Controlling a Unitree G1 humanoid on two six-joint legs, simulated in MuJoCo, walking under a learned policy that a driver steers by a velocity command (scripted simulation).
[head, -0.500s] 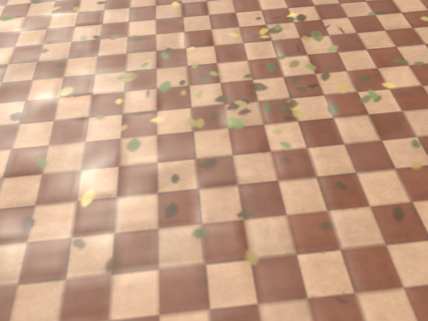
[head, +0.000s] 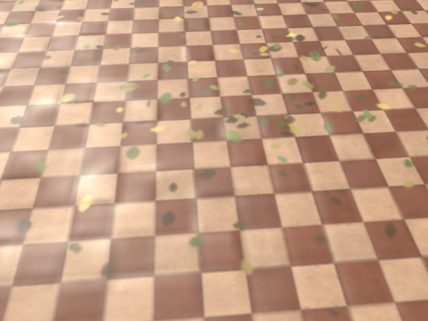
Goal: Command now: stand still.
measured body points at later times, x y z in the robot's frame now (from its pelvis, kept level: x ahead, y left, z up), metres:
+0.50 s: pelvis +0.00 +0.01 +0.00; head +0.01 +0.02 +0.45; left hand -0.01 +0.24 -0.16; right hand +0.00 -0.22 -0.16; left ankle +0.00 +0.12 -0.75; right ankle +0.00 -0.11 -0.75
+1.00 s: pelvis +0.02 +0.01 -0.01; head +0.02 +0.01 +0.44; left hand +0.00 +0.24 -0.16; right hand -0.02 -0.22 -0.17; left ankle -0.01 +0.12 -0.74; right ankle +0.00 -0.10 -0.73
